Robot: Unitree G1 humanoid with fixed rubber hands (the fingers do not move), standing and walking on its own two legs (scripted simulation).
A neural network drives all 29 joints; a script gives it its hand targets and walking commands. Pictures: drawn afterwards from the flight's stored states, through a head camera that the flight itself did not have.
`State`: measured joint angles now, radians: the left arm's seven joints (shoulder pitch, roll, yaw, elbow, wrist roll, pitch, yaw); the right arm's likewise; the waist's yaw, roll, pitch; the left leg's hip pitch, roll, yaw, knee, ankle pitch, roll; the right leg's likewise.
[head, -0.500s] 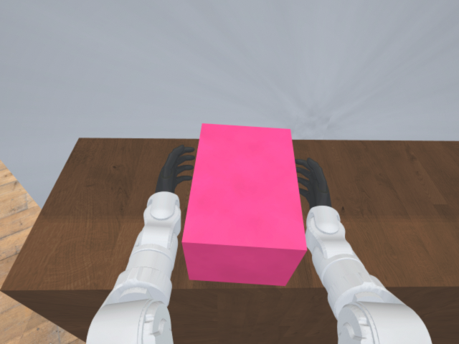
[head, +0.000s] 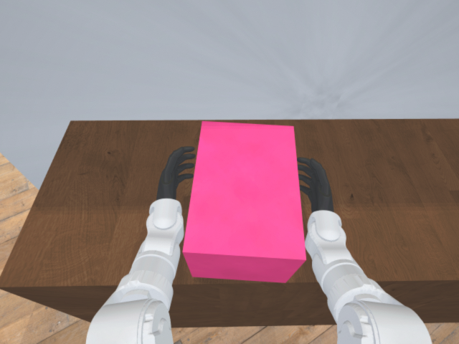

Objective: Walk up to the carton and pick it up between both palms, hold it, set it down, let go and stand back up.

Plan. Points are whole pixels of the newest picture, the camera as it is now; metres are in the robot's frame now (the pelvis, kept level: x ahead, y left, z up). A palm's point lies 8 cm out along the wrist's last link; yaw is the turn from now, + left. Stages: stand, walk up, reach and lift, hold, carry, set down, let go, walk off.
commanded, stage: set down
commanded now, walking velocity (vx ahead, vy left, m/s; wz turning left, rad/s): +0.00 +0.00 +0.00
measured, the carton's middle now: (243, 201) +0.39 +0.00 -0.02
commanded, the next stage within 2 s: none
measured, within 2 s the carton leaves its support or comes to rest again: rests again in 0.36 s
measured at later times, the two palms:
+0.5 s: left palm (169, 198) +0.38 +0.14 +0.00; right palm (314, 208) +0.37 -0.14 -0.01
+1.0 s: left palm (169, 200) +0.38 +0.14 +0.00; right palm (314, 209) +0.37 -0.14 -0.01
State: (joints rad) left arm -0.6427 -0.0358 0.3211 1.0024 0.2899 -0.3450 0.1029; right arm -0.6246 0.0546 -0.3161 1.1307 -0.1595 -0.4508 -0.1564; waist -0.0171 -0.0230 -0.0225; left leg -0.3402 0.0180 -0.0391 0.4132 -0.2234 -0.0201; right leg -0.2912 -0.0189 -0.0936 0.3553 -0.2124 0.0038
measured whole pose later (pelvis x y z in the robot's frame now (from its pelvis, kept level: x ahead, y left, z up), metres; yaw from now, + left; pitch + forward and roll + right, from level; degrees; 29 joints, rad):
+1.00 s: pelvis +0.00 +0.00 +0.00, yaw +0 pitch +15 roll -1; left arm -0.64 -0.04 0.39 1.10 0.34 -0.49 0.10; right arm -0.62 0.05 -0.39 1.19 -0.27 -0.57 -0.14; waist -0.01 -0.01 -0.07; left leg -0.46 0.02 -0.04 0.42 -0.21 -0.02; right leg -0.41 -0.02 -0.09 0.36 -0.20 0.00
